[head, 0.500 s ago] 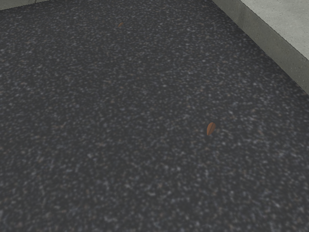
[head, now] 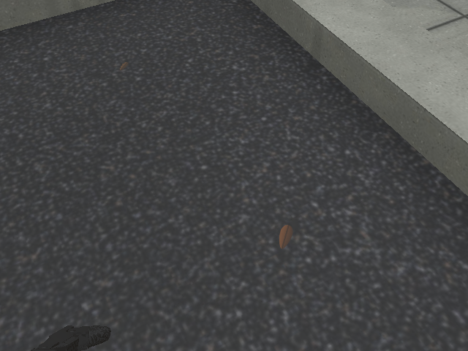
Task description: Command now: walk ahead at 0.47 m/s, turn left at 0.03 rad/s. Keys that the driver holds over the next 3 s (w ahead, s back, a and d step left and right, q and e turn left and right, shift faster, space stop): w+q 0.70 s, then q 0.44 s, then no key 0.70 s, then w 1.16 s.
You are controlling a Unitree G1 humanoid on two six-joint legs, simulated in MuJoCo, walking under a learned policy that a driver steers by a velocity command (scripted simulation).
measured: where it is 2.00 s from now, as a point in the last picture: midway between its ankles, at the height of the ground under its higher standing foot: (197, 323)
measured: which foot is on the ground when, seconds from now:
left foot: down 0.00-0.00, up 0.02-0.50, down 0.52-0.98, up 1.00-1.00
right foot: down 0.00-0.54, up 0.56-0.96, down 0.98-1.00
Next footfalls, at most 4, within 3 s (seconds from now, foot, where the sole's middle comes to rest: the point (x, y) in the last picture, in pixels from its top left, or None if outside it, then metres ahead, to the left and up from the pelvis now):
0.52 left None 0.42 0.14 -0.76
0.98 right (207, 273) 0.72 0.06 -0.76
1.38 left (153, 345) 0.52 0.22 -0.76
1.64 right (218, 284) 0.68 0.03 -0.76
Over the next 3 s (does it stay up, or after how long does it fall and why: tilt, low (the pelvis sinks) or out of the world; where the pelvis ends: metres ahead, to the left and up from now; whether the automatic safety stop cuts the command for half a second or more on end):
stays up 0.93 0.39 0.01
